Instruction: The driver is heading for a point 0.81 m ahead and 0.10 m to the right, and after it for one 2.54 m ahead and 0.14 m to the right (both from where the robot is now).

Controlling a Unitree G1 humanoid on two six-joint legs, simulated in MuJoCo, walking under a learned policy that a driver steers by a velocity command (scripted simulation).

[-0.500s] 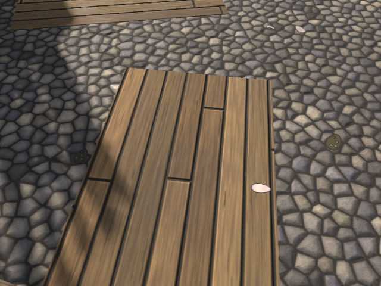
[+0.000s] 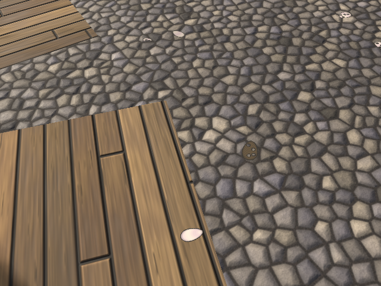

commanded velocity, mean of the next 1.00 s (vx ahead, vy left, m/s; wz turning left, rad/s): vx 0.50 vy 0.00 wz -0.30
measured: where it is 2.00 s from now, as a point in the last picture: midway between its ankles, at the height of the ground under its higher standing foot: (241, 138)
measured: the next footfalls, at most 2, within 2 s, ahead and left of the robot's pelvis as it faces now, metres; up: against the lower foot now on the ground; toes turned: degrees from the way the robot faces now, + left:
right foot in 0.06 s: +0.22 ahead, -0.11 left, -0.12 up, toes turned -6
left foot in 0.46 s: +0.56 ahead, +0.03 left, -0.12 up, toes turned -16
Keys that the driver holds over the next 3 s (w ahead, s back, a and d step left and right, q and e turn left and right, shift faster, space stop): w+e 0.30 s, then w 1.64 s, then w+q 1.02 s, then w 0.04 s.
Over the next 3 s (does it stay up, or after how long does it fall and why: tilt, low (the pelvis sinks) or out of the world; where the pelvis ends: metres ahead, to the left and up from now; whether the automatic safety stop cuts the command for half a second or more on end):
stays up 1.67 -0.32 -0.04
